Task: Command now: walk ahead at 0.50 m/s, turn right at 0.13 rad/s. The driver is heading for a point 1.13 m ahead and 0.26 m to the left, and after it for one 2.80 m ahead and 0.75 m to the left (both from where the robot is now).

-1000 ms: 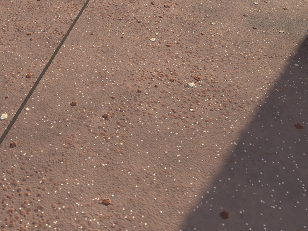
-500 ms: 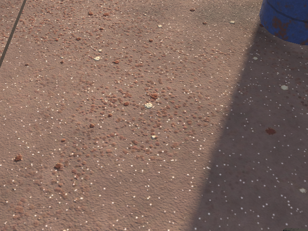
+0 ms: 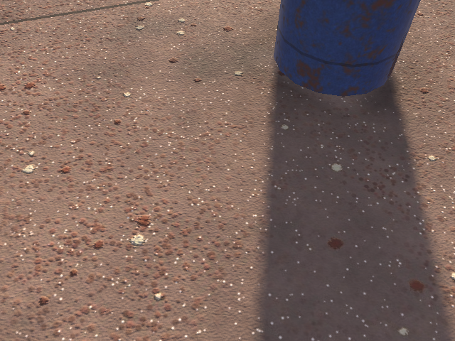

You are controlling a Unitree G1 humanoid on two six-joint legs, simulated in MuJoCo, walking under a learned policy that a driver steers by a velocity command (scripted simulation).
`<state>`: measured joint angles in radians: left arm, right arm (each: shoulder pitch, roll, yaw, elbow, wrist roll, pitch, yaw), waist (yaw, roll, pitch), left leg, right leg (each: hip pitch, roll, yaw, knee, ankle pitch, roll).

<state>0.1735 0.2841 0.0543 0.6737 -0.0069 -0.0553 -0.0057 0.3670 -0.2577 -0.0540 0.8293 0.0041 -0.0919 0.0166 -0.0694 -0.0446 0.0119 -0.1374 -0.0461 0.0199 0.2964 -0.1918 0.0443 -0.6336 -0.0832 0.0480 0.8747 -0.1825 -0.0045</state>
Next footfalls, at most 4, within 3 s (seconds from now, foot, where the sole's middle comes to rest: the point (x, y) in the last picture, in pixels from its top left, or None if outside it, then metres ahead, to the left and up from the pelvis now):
0.22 right None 0.28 -0.15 -0.78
0.76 left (179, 318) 0.56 0.11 -0.78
1.22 right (208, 224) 0.88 0.01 -0.78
1.72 left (103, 212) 0.95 0.38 -0.78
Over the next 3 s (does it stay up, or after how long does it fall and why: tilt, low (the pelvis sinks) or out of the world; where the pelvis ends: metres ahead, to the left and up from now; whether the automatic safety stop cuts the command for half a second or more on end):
stays up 1.53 0.48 0.00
